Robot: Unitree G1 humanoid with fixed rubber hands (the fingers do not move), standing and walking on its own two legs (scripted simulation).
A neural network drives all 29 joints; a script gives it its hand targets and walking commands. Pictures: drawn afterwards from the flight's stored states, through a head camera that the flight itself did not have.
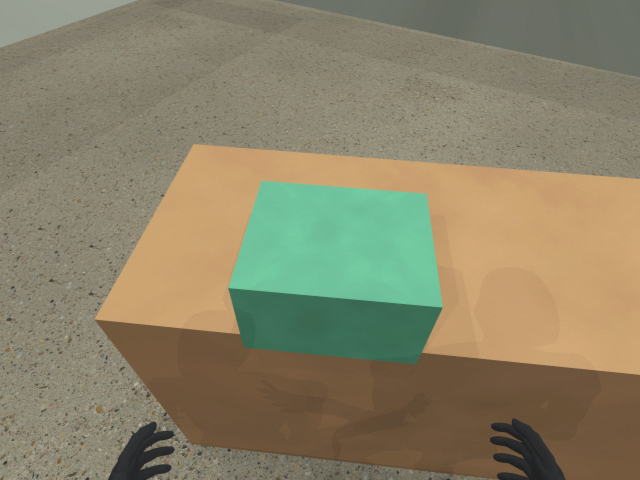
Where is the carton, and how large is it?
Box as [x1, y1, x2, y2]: [228, 181, 442, 363]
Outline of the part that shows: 261,181 228,287 243,346 252,348 416,363 442,307 426,194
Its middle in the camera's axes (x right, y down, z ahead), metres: +0.02 +0.05 +0.60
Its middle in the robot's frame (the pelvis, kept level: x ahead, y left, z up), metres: +0.42 +0.02 +0.00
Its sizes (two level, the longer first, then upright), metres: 0.264 0.212 0.157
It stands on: a pedestal, 0.70 m high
